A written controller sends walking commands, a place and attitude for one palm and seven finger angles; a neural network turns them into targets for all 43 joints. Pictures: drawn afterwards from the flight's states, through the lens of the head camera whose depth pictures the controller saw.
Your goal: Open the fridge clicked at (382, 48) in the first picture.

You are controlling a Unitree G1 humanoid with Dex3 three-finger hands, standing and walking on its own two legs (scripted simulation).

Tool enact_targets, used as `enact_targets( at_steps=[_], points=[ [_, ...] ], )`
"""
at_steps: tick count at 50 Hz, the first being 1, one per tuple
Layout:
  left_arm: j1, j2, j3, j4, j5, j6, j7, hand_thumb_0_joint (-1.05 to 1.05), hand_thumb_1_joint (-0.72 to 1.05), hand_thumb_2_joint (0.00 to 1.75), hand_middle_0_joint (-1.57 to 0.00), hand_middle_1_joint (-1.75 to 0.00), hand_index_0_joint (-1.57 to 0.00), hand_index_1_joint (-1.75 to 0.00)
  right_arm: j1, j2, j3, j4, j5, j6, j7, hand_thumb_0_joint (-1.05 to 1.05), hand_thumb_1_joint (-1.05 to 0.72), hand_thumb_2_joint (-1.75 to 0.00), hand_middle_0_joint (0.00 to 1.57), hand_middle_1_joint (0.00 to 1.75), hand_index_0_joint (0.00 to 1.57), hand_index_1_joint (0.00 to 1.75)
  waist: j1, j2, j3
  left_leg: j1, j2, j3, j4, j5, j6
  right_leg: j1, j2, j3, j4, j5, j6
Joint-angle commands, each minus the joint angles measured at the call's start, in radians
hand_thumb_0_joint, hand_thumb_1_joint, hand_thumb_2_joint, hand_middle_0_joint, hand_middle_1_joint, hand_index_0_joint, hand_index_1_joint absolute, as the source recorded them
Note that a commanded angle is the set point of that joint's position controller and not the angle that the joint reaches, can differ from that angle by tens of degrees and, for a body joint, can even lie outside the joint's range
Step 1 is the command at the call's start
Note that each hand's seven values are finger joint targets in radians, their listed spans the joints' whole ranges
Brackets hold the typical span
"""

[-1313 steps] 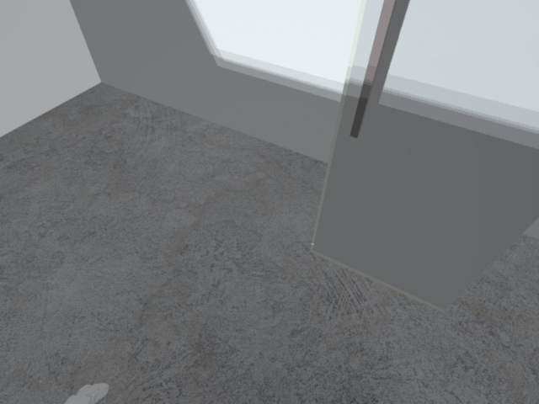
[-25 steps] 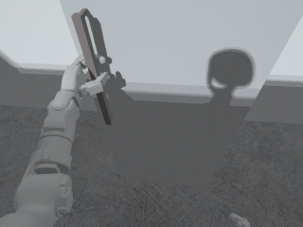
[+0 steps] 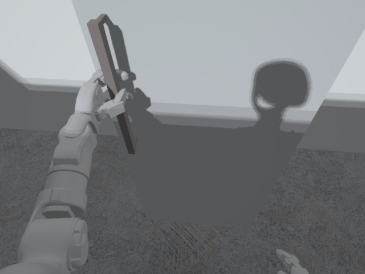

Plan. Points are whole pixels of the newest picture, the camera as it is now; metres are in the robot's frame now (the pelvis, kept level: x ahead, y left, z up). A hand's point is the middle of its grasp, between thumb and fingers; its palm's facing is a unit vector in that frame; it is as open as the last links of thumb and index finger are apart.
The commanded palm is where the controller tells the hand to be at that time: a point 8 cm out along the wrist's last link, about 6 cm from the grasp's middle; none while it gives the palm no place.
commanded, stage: grip the handle and tug to test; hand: left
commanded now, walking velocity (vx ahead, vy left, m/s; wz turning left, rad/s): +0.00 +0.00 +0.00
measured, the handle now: (120, 98) +0.48 +0.17 +0.14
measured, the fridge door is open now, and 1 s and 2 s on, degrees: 0 17 42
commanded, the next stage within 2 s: pull the door a little, standing still in 0.28 s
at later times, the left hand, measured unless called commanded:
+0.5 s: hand (117, 114) +0.38 +0.15 +0.18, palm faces -0.08 -1.00 -0.01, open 5.9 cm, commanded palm +0.35 +0.21 +0.17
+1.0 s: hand (116, 154) +0.29 +0.13 +0.17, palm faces +0.05 -0.98 -0.19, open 6.6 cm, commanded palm +0.26 +0.19 +0.17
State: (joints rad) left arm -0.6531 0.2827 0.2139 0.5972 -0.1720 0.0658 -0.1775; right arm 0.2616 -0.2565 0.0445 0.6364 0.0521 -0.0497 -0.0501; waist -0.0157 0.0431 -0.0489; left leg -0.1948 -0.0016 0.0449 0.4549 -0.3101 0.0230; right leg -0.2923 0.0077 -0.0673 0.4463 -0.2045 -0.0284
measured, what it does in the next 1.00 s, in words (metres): stands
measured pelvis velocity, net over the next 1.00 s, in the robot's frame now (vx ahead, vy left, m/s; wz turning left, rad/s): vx -0.02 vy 0.01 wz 0.00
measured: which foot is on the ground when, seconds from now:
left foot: down 0.00-1.00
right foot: down 0.00-1.00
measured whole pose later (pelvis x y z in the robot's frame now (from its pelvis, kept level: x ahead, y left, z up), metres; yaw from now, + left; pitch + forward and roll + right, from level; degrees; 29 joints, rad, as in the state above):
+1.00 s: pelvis -0.02 +0.01 +0.00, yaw +0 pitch +0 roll +0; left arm -0.06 0.22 0.02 -0.16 -0.06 0.01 0.07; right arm 0.16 -0.24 0.04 0.56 0.01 0.08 -0.08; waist -0.02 0.05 -0.02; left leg -0.19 -0.02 0.05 0.48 -0.29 0.04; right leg -0.28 -0.01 -0.06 0.45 -0.17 -0.01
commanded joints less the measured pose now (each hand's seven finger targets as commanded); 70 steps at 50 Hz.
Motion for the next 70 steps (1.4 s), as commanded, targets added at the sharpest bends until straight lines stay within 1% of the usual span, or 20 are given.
enact_targets(
  at_steps=[1,8,12,18,20,21,27,33,37,38,40,43,47,53,55,59,61,65,68,70],
  points=[
    [-0.386,0.171,0.026,-0.285,-0.020,-0.060,-0.040,0.00,0.90,0.90,-0.45,-1.40,-0.45,-1.40,-0.058,-0.121,-0.041,-0.140,-0.001,-0.044,-0.007,0.00,-0.90,-0.90,0.20,0.30,0.20,0.30,0.021,-0.034,-0.346,0.048,0.008,-0.035,-0.026,0.473,0.000,0.246,-0.011,0.037,0.018,0.442,-0.016],
    [-0.186,0.141,0.029,-0.454,-0.037,-0.045,-0.047,0.00,0.90,0.90,-0.45,-1.40,-0.45,-1.40,-0.089,-0.113,-0.044,-0.178,0.001,-0.039,0.011,0.00,-0.90,-0.90,0.20,0.30,0.20,0.30,0.054,-0.021,-0.373,0.080,0.019,-0.025,-0.020,0.635,-0.015,0.305,-0.014,0.036,0.030,0.551,-0.016],
    [-0.046,0.192,0.089,-0.540,-0.041,-0.018,-0.049,0.00,0.90,0.90,-0.45,-1.40,-0.45,-1.40,-0.112,-0.115,-0.047,-0.203,0.002,-0.024,0.014,0.00,-0.90,-0.90,0.20,0.30,0.20,0.30,0.079,-0.038,-0.367,0.071,0.021,-0.011,-0.029,0.635,-0.012,0.346,-0.017,0.038,0.032,0.588,-0.015],
    [-0.040,0.173,0.084,-0.617,-0.049,0.052,-0.033,0.00,0.90,0.90,-0.45,-1.40,-0.45,-1.40,-0.136,-0.107,-0.044,-0.205,0.004,-0.008,0.004,0.00,-0.90,-0.90,0.20,0.30,0.20,0.30,0.066,-0.008,-0.314,0.082,0.020,-0.016,-0.039,0.612,-0.016,0.312,-0.012,0.031,0.014,0.543,-0.012],
    [-0.177,0.125,0.017,-0.606,-0.044,0.078,-0.023,0.00,0.90,0.90,-0.45,-1.40,-0.45,-1.40,-0.134,-0.106,-0.041,-0.183,0.005,-0.006,-0.003,0.00,-0.90,-0.90,0.20,0.30,0.20,0.30,0.024,-0.008,-0.277,0.095,0.017,-0.018,-0.030,0.586,-0.014,0.258,-0.009,0.028,0.003,0.525,-0.008],
    [-0.233,0.180,0.054,-0.579,-0.037,0.087,-0.008,0.00,0.90,0.90,-0.45,-1.40,-0.45,-1.40,-0.120,-0.112,-0.043,-0.167,0.003,-0.004,-0.009,0.00,-0.90,-0.90,0.20,0.30,0.20,0.30,0.018,-0.027,-0.272,0.088,0.016,-0.027,-0.029,0.562,-0.014,0.249,-0.007,0.029,0.001,0.506,-0.008],
    [-0.048,0.130,0.037,-0.627,-0.034,0.099,0.003,0.00,0.90,0.90,-0.45,-1.40,-0.45,-1.40,-0.151,-0.097,-0.038,-0.185,-0.003,0.003,-0.007,0.00,-0.90,-0.90,0.20,0.30,0.20,0.30,0.057,-0.008,-0.321,0.108,0.009,-0.026,-0.026,0.596,-0.027,0.292,-0.013,0.023,0.012,0.511,-0.014],
    [0.141,0.105,0.024,-0.738,-0.047,0.096,-0.015,0.00,0.90,0.90,-0.45,-1.40,-0.45,-1.40,-0.195,-0.089,-0.025,-0.224,-0.001,0.015,-0.001,0.00,-0.90,-0.90,0.20,0.30,0.20,0.30,0.073,-0.066,-0.272,0.067,0.013,-0.027,-0.057,0.501,-0.021,0.313,-0.015,0.020,0.007,0.469,-0.012],
    [0.235,0.160,0.070,-0.910,-0.048,0.109,-0.013,0.00,0.90,0.90,-0.45,-1.40,-0.45,-1.40,-0.224,-0.087,-0.021,-0.251,-0.001,0.024,0.000,0.00,-0.90,-0.90,0.20,0.30,0.20,0.30,0.094,-0.005,-0.266,0.077,0.012,-0.024,-0.064,0.487,-0.019,0.324,-0.015,0.027,0.001,0.450,-0.017],
    [-0.073,0.276,0.033,-1.028,0.067,-0.031,0.114,0.00,0.90,0.90,-0.45,-1.40,-0.45,-1.40,-0.224,-0.090,-0.013,-0.262,-0.011,0.015,-0.015,0.00,-0.90,-0.90,0.20,0.30,0.20,0.30,0.012,0.017,-0.121,0.018,0.052,-0.034,0.002,0.352,0.013,0.183,-0.085,0.137,-0.064,0.385,0.007],
    [0.235,0.105,-0.038,-0.814,0.080,-0.077,0.190,0.00,0.90,0.90,-0.45,-1.40,-0.45,-1.40,-0.196,-0.082,-0.025,-0.208,-0.036,0.022,-0.025,0.00,-0.90,-0.90,0.20,0.30,0.20,0.30,0.023,-0.090,-0.085,0.009,0.048,-0.061,0.025,0.208,0.019,0.092,-0.120,0.165,-0.128,0.187,-0.001],
    [0.289,0.112,-0.067,-0.920,0.107,-0.126,0.223,0.00,0.90,0.90,-0.45,-1.40,-0.45,-1.40,-0.195,-0.076,-0.029,-0.218,-0.044,0.052,-0.030,0.00,-0.90,-0.90,0.20,0.30,0.20,0.30,0.013,-0.094,-0.154,0.042,0.052,-0.072,0.031,0.244,0.019,0.097,-0.150,0.158,-0.118,0.211,-0.011],
    [0.333,0.103,-0.093,-1.021,0.121,-0.169,0.252,0.00,0.90,0.90,-0.45,-1.40,-0.45,-1.40,-0.203,-0.074,-0.035,-0.234,-0.048,0.080,-0.042,0.00,-0.90,-0.90,0.20,0.30,0.20,0.30,0.001,-0.002,-0.266,0.123,0.098,-0.106,-0.009,0.528,0.020,0.145,-0.111,0.085,0.012,0.431,0.017],
    [0.384,0.054,-0.139,-1.109,0.136,-0.206,0.268,0.00,0.90,0.90,-0.45,-1.40,-0.45,-1.40,-0.223,-0.053,-0.034,-0.256,-0.064,0.093,-0.039,0.00,-0.90,-0.90,0.20,0.30,0.20,0.30,0.008,0.042,-0.239,0.065,0.174,-0.184,-0.080,0.645,0.017,0.109,-0.047,0.053,0.143,0.203,0.037],
    [0.387,0.050,-0.138,-1.119,0.146,-0.215,0.273,0.00,0.90,0.90,-0.45,-1.40,-0.45,-1.40,-0.233,-0.049,-0.034,-0.256,-0.070,0.088,-0.036,0.00,-0.90,-0.90,0.20,0.30,0.20,0.30,0.013,0.030,-0.184,-0.027,0.208,-0.216,-0.120,0.560,0.039,0.102,-0.038,0.061,0.176,0.055,0.036],
    [0.409,0.050,-0.128,-1.124,0.162,-0.230,0.285,0.00,0.90,0.90,-0.45,-1.40,-0.45,-1.40,-0.242,-0.041,-0.035,-0.239,-0.076,0.074,-0.038,0.00,-0.90,-0.90,0.20,0.30,0.20,0.30,0.012,0.001,-0.109,-0.202,0.219,-0.253,-0.135,0.328,0.073,0.166,-0.062,0.090,0.117,0.074,0.031],
    [0.426,0.053,-0.120,-1.144,0.168,-0.236,0.286,0.00,0.90,0.90,-0.45,-1.40,-0.45,-1.40,-0.232,-0.032,-0.039,-0.232,-0.072,0.061,-0.037,0.00,-0.90,-0.90,0.20,0.30,0.20,0.30,0.007,-0.066,-0.125,-0.230,0.164,-0.202,-0.077,0.199,0.056,0.187,-0.103,0.122,0.038,0.120,0.023],
    [0.467,0.060,-0.113,-1.223,0.174,-0.237,0.291,0.00,0.90,0.90,-0.45,-1.40,-0.45,-1.40,-0.183,-0.005,-0.049,-0.213,-0.060,0.030,-0.032,0.00,-0.90,-0.90,0.20,0.30,0.20,0.30,-0.004,-0.200,-0.201,-0.125,0.007,-0.034,0.234,-0.049,0.006,0.075,-0.265,0.176,-0.195,-0.092,-0.050],
    [0.508,0.034,-0.124,-1.271,0.178,-0.223,0.289,0.00,0.90,0.90,-0.45,-1.40,-0.45,-1.40,-0.177,0.005,-0.049,-0.215,-0.059,0.006,-0.032,0.00,-0.90,-0.90,0.20,0.30,0.20,0.30,0.015,-0.184,-0.243,-0.196,0.019,-0.037,0.508,-0.162,0.001,0.107,-0.322,0.128,-0.171,-0.020,-0.119],
    [0.503,0.019,-0.137,-1.308,0.190,-0.213,0.284,0.00,0.90,0.90,-0.45,-1.40,-0.45,-1.40,-0.166,0.015,-0.040,-0.226,-0.069,-0.008,-0.032,0.00,-0.90,-0.90,0.20,0.30,0.20,0.30,0.001,-0.160,-0.230,-0.157,0.044,-0.007,0.447,-0.138,-0.007,0.088,-0.291,0.021,-0.122,0.091,-0.115]
  ],
)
